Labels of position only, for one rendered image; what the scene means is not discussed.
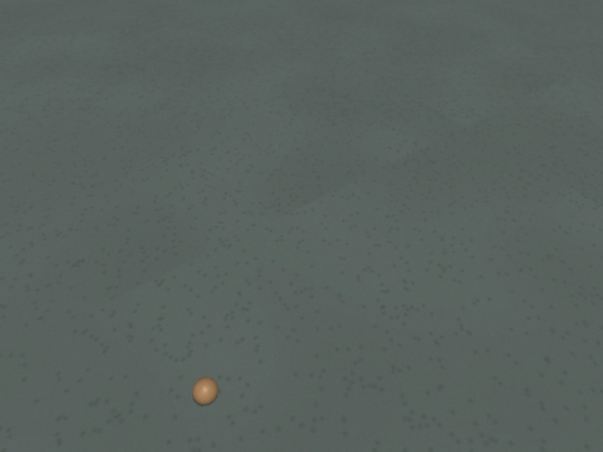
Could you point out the ball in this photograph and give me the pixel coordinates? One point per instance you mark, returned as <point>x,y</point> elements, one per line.
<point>205,390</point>

